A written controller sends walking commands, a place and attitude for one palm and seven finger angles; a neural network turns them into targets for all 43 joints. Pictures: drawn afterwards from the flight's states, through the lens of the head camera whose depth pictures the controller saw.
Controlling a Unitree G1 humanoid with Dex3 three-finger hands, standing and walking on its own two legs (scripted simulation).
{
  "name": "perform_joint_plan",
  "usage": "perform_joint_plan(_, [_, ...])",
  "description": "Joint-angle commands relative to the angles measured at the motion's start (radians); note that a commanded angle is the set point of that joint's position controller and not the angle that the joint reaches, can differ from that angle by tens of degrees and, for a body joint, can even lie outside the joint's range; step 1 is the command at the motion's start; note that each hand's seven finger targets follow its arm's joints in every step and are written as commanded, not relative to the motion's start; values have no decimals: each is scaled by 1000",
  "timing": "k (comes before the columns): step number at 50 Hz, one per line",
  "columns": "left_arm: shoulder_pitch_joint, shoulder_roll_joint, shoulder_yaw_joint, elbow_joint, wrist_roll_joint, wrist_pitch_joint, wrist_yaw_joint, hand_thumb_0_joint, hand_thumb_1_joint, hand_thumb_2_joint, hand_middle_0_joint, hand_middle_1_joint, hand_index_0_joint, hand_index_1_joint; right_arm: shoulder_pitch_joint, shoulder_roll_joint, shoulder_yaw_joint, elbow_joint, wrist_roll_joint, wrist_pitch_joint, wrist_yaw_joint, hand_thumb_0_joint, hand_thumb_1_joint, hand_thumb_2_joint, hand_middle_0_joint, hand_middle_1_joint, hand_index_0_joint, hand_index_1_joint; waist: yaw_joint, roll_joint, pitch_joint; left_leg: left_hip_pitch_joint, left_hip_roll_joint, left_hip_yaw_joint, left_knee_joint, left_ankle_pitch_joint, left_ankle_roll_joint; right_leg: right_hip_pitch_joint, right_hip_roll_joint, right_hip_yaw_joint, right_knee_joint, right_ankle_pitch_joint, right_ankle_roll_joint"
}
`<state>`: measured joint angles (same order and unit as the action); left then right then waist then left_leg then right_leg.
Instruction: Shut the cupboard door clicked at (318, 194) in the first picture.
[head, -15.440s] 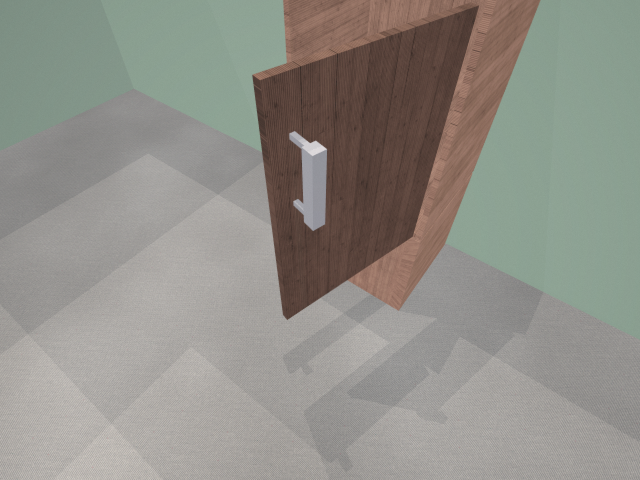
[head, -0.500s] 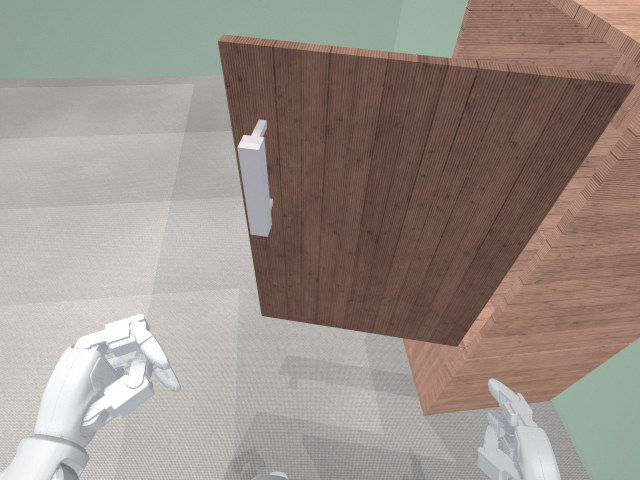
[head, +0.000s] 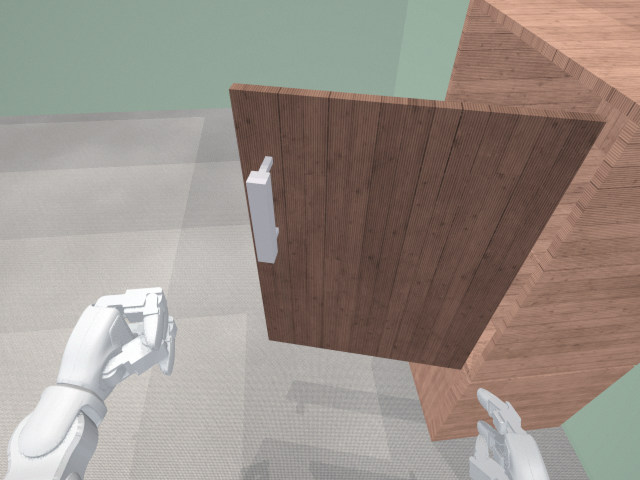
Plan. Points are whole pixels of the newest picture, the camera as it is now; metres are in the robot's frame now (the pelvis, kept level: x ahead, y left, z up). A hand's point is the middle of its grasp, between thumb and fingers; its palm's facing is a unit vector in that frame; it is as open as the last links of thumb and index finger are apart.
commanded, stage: raise the hand and make a fist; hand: left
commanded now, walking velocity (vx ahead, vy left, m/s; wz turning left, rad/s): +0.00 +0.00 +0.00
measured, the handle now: (267, 210) +0.45 +0.12 +0.11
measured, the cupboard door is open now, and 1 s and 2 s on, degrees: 75 75 75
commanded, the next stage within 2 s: bring the fist close to the handle in 0.32 s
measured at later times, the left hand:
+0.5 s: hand (178, 355) +0.22 +0.17 +0.11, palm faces -0.04 -1.00 -0.07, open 3.1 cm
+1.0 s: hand (233, 302) +0.29 +0.13 +0.11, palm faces -0.07 -1.00 -0.05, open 3.1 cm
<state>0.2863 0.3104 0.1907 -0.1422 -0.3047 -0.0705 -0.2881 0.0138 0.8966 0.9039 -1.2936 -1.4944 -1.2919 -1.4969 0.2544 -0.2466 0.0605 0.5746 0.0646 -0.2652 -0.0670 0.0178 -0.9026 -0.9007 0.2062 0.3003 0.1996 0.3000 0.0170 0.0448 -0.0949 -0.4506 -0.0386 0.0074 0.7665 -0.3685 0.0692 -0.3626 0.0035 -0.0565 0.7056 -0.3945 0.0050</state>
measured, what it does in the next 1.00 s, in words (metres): stands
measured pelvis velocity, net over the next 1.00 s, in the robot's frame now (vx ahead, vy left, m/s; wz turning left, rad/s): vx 0.00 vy -0.03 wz -0.02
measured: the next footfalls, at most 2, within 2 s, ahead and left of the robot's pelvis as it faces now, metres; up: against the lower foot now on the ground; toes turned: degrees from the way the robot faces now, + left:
none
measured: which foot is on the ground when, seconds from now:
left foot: down 0.00-1.00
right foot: down 0.00-1.00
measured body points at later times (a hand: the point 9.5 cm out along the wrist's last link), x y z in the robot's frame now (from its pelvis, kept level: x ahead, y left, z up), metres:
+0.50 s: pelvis -0.01 -0.02 +0.00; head -0.02 -0.03 +0.45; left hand +0.22 +0.23 +0.11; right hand +0.17 -0.25 -0.06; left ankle +0.02 +0.07 -0.71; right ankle -0.02 -0.13 -0.71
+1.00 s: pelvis +0.00 -0.03 +0.00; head +0.00 -0.05 +0.45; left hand +0.29 +0.18 +0.11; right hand +0.16 -0.28 -0.07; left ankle +0.02 +0.07 -0.71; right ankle -0.02 -0.13 -0.71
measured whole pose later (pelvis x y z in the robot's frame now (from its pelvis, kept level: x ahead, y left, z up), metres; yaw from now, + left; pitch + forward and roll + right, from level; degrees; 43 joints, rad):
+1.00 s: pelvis +0.00 -0.03 +0.00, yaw -1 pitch +3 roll +0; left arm 0.06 0.26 0.13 0.08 -0.25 -0.10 -0.21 0.01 0.90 0.90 -1.30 -1.50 -1.30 -1.50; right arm 0.26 -0.27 0.04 0.61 0.06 -0.22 -0.05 0.02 -0.90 -0.90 0.20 0.30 0.20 0.30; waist -0.01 0.04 -0.08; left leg -0.41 -0.02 0.02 0.70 -0.34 0.03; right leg -0.36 0.02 -0.05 0.70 -0.39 -0.03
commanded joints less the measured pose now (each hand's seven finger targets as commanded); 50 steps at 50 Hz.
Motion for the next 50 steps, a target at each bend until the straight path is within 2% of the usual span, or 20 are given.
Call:
perform_joint_plan(1, [-95,124,85,-161,-24,-38,-7,0,900,900,-1300,-1500,-1300,-1500,-110,-127,-57,-172,10,-54,-5,0,-900,-900,200,300,200,300,-3,-21,-72,125,59,-91,-179,180,-44,-22,5,-17,-108,196,-27])
perform_joint_plan(8, [-128,169,116,-208,-11,-90,14,0,900,900,-1300,-1500,-1300,-1500,-112,-130,-60,-155,2,-57,-3,0,-900,-900,200,300,200,300,-3,-7,-90,141,55,-76,-161,211,-41,-4,0,-1,-112,219,-30])
perform_joint_plan(9, [-119,125,78,-197,-9,-91,9,0,900,900,-1300,-1500,-1300,-1500,-109,-122,-58,-159,2,-56,0,0,-900,-900,200,300,200,300,-7,8,-90,140,52,-68,-166,208,-40,-7,3,-5,-110,215,-29])
perform_joint_plan(13, [-129,169,107,-186,-2,-98,15,0,900,900,-1300,-1500,-1300,-1500,-119,-131,-61,-149,5,-58,-5,0,-900,-900,200,300,200,300,-7,-2,-59,127,55,-74,-167,150,-38,-23,-1,8,-128,160,-29])
perform_joint_plan(14, [-127,119,62,-197,-3,-99,10,0,900,900,-1300,-1500,-1300,-1500,-117,-122,-59,-156,6,-59,-2,0,-900,-900,200,300,200,300,-12,22,-68,138,51,-68,-172,163,-37,-17,1,0,-122,171,-28])
perform_joint_plan(16, [-137,140,80,-207,-10,-100,7,0,900,900,-1300,-1500,-1300,-1500,-121,-125,-59,-158,7,-63,-3,0,-900,-900,200,300,200,300,-10,39,-83,148,49,-70,-169,167,-38,-17,0,2,-121,178,-27])
perform_joint_plan(18, [-126,169,109,-191,-6,-101,12,0,900,900,-1300,-1500,-1300,-1500,-118,-131,-60,-146,4,-63,-6,0,-900,-900,200,300,200,300,-8,-1,-76,137,51,-70,-165,161,-37,-10,-3,8,-129,171,-26])
perform_joint_plan(19, [-114,122,71,-179,-10,-98,5,0,900,900,-1300,-1500,-1300,-1500,-117,-123,-58,-153,4,-63,-4,0,-900,-900,200,300,200,300,-14,-19,-69,137,49,-66,-168,170,-34,-12,0,2,-129,183,-24])
perform_joint_plan(23, [-178,141,76,-176,-11,-103,10,0,900,900,-1300,-1500,-1300,-1500,-124,-131,-60,-140,6,-67,-10,0,-900,-900,200,300,200,300,-24,-24,-48,127,48,-61,-156,128,-33,-31,-5,20,-143,142,-19])
perform_joint_plan(25, [-262,87,6,-186,-6,-104,12,0,900,900,-1300,-1500,-1300,-1500,-121,-128,-56,-142,8,-71,-11,0,-900,-900,200,300,200,300,-39,5,-48,138,45,-67,-164,105,-33,-50,-2,13,-136,116,-18])
perform_joint_plan(28, [-294,137,39,-130,13,-101,36,0,900,900,-1300,-1500,-1300,-1500,-115,-137,-57,-123,4,-68,-18,0,-900,-900,200,300,200,300,-35,-37,-26,124,47,-69,-164,71,-31,-56,-8,31,-155,76,-17])
perform_joint_plan(29, [-313,104,7,-104,19,-97,36,0,900,900,-1300,-1500,-1300,-1500,-112,-130,-56,-126,4,-63,-16,0,-900,-900,200,300,200,300,-38,-20,-30,127,43,-63,-170,68,-31,-62,-5,28,-153,69,-17])
perform_joint_plan(32, [-371,107,11,-89,24,-97,51,0,900,900,-1300,-1500,-1300,-1500,-118,-127,-56,-131,5,-60,-14,0,-900,-900,200,300,200,300,-28,-19,-80,151,41,-62,-170,102,-33,-37,-9,28,-142,107,-19])
perform_joint_plan(33, [-345,147,51,-83,28,-96,63,0,900,900,-1300,-1500,-1300,-1500,-116,-131,-57,-129,1,-54,-12,0,-900,-900,200,300,200,300,-14,-26,-103,147,44,-58,-167,121,-33,-13,-14,36,-146,121,-20])
perform_joint_plan(34, [-348,111,25,-68,31,-92,62,0,900,900,-1300,-1500,-1300,-1500,-114,-123,-55,-135,1,-49,-8,0,-900,-900,200,300,200,300,-19,-38,-117,154,40,-48,-167,153,-32,0,-12,31,-139,160,-19])
perform_joint_plan(38, [-352,146,76,-17,27,-87,74,0,900,900,-1300,-1500,-1300,-1500,-121,-127,-58,-133,0,-33,-1,0,-900,-900,200,300,200,300,-3,-54,-117,132,38,-32,-152,195,-34,31,-20,48,-142,226,-16])
perform_joint_plan(39, [-366,96,27,-3,28,-84,68,0,900,900,-1300,-1500,-1300,-1500,-118,-120,-55,-138,0,-30,4,0,-900,-900,200,300,200,300,-12,-53,-110,132,36,-27,-155,203,-34,26,-19,43,-138,245,-14])
perform_joint_plan(42, [-427,90,14,-7,29,-86,72,0,900,900,-1300,-1500,-1300,-1500,-117,-122,-60,-141,6,-28,6,0,-900,-900,200,300,200,300,-21,-27,-111,149,35,-24,-147,210,-37,10,-16,42,-132,264,-13])
perform_joint_plan(48, [-439,136,55,11,38,-99,87,0,900,900,-1300,-1500,-1300,-1500,-106,-132,-67,-131,-2,-13,10,0,-900,-900,200,300,200,300,-21,-73,-136,139,35,-17,-129,238,-33,36,-25,63,-130,327,-3])
perform_joint_plan(50, [-524,108,22,35,40,-101,87,0,900,900,-1300,-1500,-1300,-1500,-105,-128,-64,-125,3,-3,9,0,-900,-900,200,300,200,300,-39,-51,-112,135,33,-14,-134,212,-34,9,-21,62,-134,294,-3])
